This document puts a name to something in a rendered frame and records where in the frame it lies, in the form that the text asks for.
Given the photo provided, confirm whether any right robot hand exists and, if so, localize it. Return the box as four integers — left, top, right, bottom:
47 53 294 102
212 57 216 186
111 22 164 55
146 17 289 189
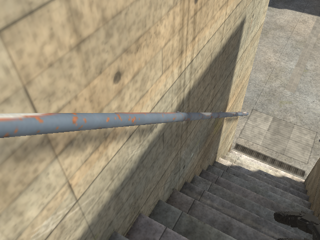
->
274 211 320 240

